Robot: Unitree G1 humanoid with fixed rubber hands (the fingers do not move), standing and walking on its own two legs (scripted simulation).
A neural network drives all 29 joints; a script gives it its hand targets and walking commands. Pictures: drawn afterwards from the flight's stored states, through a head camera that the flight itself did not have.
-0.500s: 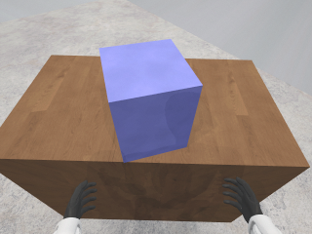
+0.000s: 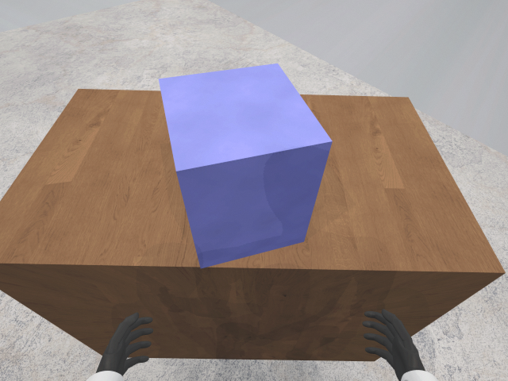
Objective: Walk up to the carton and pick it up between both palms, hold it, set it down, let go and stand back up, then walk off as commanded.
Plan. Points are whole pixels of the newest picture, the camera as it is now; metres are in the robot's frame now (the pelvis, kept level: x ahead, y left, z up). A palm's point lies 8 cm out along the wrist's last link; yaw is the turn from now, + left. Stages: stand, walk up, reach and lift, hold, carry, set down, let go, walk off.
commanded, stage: set down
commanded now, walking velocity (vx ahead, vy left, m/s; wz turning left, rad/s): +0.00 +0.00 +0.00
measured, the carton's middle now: (238, 168) +0.45 +0.07 +0.09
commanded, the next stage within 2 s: let go in 0.08 s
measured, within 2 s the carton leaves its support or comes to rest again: neither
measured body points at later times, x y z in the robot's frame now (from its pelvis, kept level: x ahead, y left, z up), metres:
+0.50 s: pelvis +0.01 +0.00 +0.00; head +0.04 +0.02 +0.45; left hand +0.17 +0.25 -0.08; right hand +0.19 -0.20 -0.09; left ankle +0.06 +0.17 -0.74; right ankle +0.00 -0.08 -0.74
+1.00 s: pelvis +0.03 +0.03 +0.00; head +0.02 +0.05 +0.45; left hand +0.15 +0.33 -0.11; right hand +0.19 -0.25 -0.08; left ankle +0.06 +0.17 -0.74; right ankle +0.00 -0.07 -0.74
